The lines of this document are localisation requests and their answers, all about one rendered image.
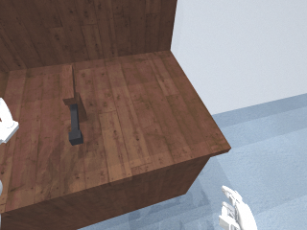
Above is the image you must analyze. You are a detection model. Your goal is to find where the right robot hand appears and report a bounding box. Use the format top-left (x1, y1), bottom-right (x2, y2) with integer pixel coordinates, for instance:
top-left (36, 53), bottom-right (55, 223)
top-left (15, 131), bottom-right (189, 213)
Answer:
top-left (219, 186), bottom-right (258, 230)

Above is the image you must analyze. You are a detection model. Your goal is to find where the left robot hand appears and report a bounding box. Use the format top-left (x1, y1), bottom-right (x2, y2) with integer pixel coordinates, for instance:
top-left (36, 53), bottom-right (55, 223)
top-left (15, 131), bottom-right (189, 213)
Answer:
top-left (0, 98), bottom-right (19, 145)

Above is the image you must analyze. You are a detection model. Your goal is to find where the tap lever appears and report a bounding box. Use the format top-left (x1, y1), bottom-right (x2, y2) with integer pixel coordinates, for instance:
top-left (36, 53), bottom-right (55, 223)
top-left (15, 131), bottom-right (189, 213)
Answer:
top-left (68, 103), bottom-right (83, 146)

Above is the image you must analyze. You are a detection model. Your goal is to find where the counter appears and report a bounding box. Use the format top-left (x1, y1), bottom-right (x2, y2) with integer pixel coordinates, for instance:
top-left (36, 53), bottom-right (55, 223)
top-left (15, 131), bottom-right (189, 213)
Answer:
top-left (0, 0), bottom-right (231, 230)

